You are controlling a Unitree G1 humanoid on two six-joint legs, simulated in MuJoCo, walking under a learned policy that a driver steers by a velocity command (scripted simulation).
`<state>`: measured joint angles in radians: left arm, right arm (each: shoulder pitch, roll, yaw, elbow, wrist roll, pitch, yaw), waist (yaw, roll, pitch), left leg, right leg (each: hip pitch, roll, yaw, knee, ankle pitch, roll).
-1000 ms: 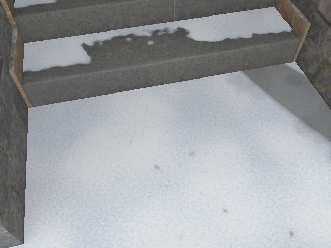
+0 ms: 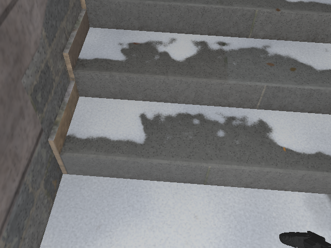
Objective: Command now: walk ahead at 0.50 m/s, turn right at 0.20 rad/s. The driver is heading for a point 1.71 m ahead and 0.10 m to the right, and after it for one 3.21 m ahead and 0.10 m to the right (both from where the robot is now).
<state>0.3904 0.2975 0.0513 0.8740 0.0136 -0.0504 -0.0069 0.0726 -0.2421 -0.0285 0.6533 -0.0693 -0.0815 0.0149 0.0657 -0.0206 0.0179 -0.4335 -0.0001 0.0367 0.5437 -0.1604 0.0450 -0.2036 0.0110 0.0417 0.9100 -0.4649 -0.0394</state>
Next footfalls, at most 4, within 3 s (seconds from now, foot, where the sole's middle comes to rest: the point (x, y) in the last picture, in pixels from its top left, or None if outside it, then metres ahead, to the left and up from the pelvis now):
0.46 right None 0.36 -0.15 -0.77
0.98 left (187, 207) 0.64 -0.04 -0.77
1.46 right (248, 141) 0.89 -0.28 -0.61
2.02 left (207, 62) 1.21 -0.09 -0.46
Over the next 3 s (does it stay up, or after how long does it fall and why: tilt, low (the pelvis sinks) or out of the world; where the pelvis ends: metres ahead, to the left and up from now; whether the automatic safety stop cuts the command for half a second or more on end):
stays up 1.58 -0.16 0.46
